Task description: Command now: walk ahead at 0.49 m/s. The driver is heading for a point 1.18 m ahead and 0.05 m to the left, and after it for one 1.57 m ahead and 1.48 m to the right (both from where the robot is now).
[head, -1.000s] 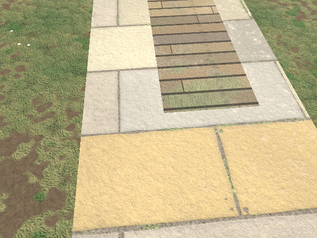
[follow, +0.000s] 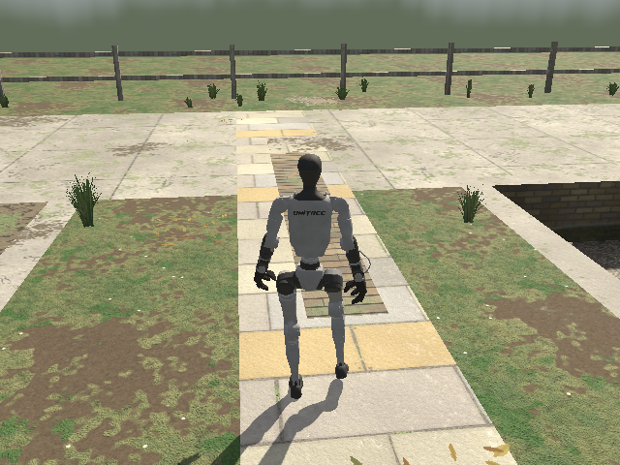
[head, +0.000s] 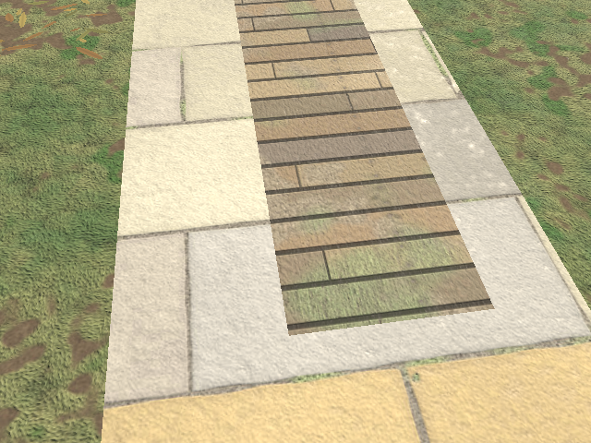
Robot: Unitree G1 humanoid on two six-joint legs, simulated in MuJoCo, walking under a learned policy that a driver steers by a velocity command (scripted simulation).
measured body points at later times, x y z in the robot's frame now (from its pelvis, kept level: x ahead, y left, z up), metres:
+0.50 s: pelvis +0.27 -0.08 +0.00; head +0.29 -0.10 +0.45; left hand +0.33 +0.18 -0.12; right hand +0.36 -0.35 -0.14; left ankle +0.28 +0.08 -0.66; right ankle +0.29 -0.16 -0.74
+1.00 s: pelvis +0.55 -0.01 -0.01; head +0.58 +0.00 +0.44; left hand +0.58 +0.25 -0.15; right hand +0.66 -0.27 -0.13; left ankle +0.61 +0.07 -0.74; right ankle +0.46 -0.16 -0.65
